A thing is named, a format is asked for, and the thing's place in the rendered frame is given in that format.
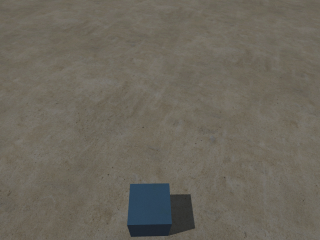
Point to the carton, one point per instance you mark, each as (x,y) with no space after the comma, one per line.
(149,210)

